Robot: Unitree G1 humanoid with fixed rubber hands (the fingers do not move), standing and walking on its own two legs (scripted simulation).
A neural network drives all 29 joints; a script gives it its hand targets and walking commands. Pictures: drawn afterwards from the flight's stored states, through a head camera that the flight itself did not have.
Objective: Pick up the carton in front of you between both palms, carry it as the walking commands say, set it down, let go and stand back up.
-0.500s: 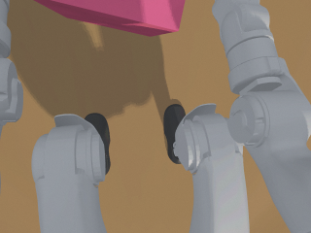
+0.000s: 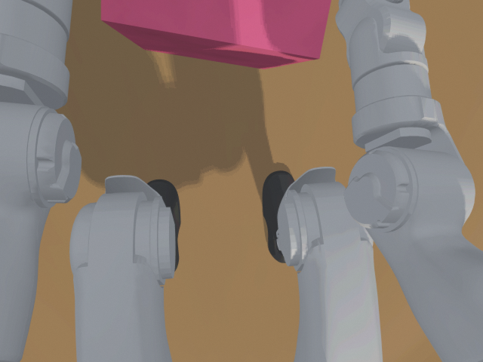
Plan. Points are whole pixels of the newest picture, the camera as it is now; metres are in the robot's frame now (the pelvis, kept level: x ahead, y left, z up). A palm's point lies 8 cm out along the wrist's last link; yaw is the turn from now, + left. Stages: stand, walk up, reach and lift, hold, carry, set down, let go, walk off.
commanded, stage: reach and lift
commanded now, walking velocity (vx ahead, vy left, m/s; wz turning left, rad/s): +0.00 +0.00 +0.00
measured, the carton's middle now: out of the picture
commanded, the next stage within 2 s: none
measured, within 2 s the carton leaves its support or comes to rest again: leaves its support in 0.06 s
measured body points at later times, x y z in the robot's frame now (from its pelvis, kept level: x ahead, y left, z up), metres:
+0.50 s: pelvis -0.02 -0.02 +0.09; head +0.28 +0.04 +0.43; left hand +0.53 +0.19 +0.01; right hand +0.52 -0.12 +0.01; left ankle +0.09 +0.11 -0.33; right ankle +0.12 -0.15 -0.33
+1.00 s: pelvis +0.02 -0.01 +0.20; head +0.23 +0.03 +0.60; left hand +0.48 +0.18 +0.15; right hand +0.49 -0.12 +0.16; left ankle +0.09 +0.11 -0.33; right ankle +0.12 -0.15 -0.33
